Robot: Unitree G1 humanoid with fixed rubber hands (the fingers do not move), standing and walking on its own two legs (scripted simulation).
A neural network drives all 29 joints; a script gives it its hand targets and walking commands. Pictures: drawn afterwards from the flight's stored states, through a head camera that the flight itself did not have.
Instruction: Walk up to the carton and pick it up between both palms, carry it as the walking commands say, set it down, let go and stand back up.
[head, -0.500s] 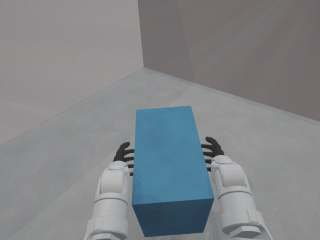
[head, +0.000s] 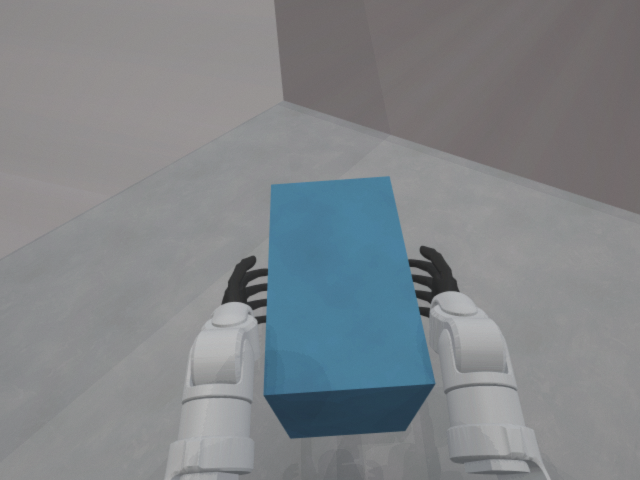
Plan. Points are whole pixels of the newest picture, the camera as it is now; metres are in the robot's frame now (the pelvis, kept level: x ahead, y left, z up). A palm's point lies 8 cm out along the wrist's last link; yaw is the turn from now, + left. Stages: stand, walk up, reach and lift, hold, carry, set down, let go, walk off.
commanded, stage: carry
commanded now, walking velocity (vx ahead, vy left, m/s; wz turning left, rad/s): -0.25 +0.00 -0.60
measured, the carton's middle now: (339, 309) +0.36 +0.00 +0.01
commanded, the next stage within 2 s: none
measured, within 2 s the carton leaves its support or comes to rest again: neither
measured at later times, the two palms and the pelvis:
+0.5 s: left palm (276, 413) +0.18 +0.07 +0.10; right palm (566, 473) +0.13 -0.18 +0.09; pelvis -0.11 +0.00 +0.00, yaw -11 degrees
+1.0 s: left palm out of the picture +0.04 -0.01 +0.08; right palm out of the picture -0.10 -0.23 +0.07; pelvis -0.26 +0.03 -0.01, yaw -32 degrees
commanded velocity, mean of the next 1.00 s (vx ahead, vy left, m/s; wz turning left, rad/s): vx -0.25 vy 0.00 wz -0.60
